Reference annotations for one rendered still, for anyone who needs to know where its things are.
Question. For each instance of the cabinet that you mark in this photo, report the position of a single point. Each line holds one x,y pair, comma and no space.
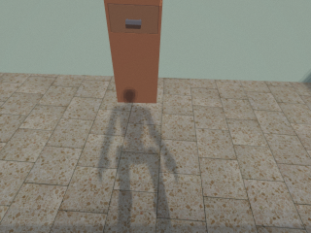
135,58

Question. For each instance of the drawer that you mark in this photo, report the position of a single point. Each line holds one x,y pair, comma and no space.
148,14

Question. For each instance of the handle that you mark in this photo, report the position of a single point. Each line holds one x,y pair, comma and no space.
133,21

